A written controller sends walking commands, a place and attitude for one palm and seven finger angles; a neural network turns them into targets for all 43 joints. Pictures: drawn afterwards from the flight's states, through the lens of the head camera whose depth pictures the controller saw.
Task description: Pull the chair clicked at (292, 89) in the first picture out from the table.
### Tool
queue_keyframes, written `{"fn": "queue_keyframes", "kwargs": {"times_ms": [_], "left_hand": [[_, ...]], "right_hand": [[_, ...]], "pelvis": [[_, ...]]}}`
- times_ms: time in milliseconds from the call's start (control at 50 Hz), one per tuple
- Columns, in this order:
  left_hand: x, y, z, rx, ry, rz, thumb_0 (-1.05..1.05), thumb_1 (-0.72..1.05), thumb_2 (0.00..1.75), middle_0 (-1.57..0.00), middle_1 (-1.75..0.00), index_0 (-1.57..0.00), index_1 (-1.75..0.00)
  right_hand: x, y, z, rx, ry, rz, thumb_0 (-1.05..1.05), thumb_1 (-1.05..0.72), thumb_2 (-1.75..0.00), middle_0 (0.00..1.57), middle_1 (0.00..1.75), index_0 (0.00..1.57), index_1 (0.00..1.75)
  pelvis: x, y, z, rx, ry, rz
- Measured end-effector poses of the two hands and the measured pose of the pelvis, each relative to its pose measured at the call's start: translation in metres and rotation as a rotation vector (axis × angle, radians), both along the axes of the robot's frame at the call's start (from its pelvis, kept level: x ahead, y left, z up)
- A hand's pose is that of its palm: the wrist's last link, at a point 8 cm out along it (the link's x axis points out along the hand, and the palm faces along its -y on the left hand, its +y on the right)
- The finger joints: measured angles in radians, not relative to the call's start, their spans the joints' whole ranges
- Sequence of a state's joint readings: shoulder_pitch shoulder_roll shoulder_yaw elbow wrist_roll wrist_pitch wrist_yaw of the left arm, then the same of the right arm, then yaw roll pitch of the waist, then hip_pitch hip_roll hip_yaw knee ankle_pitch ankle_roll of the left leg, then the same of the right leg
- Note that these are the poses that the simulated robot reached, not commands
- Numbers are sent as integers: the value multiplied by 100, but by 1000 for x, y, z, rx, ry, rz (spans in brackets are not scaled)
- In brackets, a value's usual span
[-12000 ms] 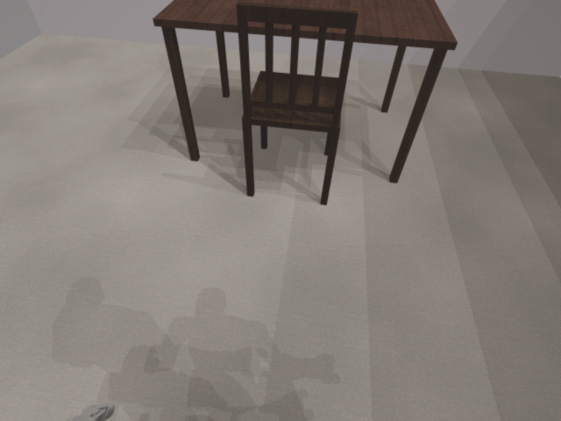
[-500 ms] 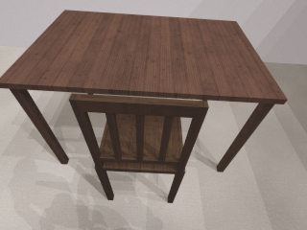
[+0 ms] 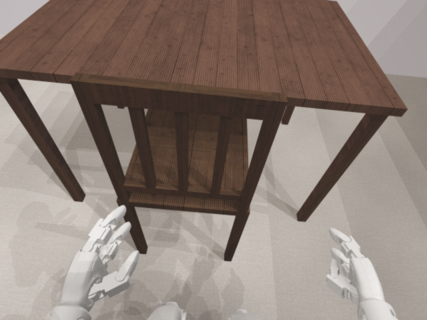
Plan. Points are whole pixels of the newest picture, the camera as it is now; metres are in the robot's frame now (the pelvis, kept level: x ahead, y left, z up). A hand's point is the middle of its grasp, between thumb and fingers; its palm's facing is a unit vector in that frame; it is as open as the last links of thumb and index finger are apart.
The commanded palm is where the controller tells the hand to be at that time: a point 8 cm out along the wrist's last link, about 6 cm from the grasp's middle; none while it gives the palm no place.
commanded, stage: raise the hand toward the chair's back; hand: left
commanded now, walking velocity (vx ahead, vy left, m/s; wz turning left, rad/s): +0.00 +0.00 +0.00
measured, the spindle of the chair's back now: (182, 155) +0.48 +0.10 -0.01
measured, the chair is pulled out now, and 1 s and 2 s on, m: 0.00 0.00 0.00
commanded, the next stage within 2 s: aim the fingers beside a spindle in 1.68 s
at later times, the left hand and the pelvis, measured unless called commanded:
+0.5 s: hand (110, 244) +0.24 +0.19 +0.04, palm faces +0.09 -1.00 -0.04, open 13.6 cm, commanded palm +0.20 +0.25 +0.03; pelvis +0.02 -0.02 +0.00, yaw +1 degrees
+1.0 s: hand (88, 248) +0.23 +0.23 +0.03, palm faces -0.02 -1.00 -0.03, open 16.8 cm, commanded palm +0.21 +0.29 +0.04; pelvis +0.00 +0.03 +0.00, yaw +1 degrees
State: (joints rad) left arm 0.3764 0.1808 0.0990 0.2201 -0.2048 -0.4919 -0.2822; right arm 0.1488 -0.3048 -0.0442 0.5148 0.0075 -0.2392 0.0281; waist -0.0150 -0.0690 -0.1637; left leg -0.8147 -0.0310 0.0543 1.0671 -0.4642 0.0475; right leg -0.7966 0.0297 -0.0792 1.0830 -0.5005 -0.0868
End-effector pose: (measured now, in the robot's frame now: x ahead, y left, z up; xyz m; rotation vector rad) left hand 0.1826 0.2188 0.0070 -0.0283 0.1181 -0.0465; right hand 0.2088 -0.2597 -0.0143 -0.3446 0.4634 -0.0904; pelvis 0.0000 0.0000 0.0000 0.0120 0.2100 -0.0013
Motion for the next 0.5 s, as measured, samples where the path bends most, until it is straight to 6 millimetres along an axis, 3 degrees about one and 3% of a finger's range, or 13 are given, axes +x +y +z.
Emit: {"fn": "queue_keyframes", "kwargs": {"times_ms": [60, 100, 140, 220, 300, 380, 500], "left_hand": [[-31, 15, -22, 29, 103, 104, 1, 54, 75, -17, -24, -17, -24], [-43, 26, -13, 62, 74, 189, 1, 49, 73, -17, -23, -17, -23], [-46, 33, 8, 101, -23, 234, 2, 44, 71, -16, -23, -16, -22], [-23, 25, 43, 138, -210, 147, 1, 35, 67, -14, -21, -14, -21], [15, 5, 25, 91, -94, -47, 1, 26, 63, -13, -20, -13, -19], [34, 1, 6, 29, 90, -61, 1, 16, 59, -13, -18, -13, -18], [27, 22, 37, 72, -4, 134, 1, 3, 53, -12, -16, -12, -16]], "right_hand": [[23, 4, -10, -4, -24, 42, 1, -91, -90, 20, 30, 20, 30], [33, 11, -21, 9, -19, 65, 1, -91, -90, 20, 30, 20, 30], [37, 21, -36, 31, 3, 93, 1, -91, -90, 20, 30, 20, 30], [31, 43, -67, 103, 67, 128, 1, -91, -90, 20, 30, 20, 30], [9, 50, -89, 177, 150, 74, 1, -90, -90, 20, 30, 20, 30], [-18, 39, -93, 199, 227, -23, 1, -90, -90, 20, 30, 21, 30], [-43, 9, -81, 137, 295, -122, 2, -90, -90, 20, 30, 20, 30]], "pelvis": [[-1, -8, -14, -9, 29, 13], [0, -13, -19, -21, 38, 27], [2, -16, -23, -33, 45, 40], [1, -20, -26, -49, 56, 61], [1, -22, -26, -40, 79, 54], [6, -22, -17, -24, 86, 36], [19, -17, -3, -13, 77, 13]]}}
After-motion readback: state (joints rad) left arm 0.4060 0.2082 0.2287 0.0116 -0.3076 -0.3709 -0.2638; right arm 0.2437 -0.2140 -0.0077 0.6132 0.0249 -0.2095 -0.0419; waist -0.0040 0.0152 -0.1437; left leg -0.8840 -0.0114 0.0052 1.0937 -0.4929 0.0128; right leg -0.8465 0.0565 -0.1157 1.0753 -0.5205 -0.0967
